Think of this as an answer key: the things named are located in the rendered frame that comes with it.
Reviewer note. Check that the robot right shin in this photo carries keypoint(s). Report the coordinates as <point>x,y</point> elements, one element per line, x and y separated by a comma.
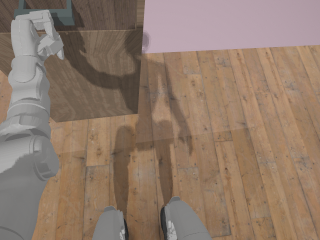
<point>171,234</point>

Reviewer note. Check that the left robot forearm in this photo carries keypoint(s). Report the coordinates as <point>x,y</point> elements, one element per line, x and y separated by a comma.
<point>29,108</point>

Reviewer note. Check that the robot right thigh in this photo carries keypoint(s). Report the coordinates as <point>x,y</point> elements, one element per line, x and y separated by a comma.
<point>187,224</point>

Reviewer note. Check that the left robot upper arm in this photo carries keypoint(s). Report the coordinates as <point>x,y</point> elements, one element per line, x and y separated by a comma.
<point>26,165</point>

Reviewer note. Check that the handle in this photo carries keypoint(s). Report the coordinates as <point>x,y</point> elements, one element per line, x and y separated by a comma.
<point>61,17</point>

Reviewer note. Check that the drawer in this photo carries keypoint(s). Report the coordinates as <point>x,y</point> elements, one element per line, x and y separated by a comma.
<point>88,14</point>

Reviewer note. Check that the robot left hand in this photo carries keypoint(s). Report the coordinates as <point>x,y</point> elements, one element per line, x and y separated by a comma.
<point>26,41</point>

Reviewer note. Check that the cabinet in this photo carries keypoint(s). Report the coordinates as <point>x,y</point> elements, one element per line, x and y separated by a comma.
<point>99,76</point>

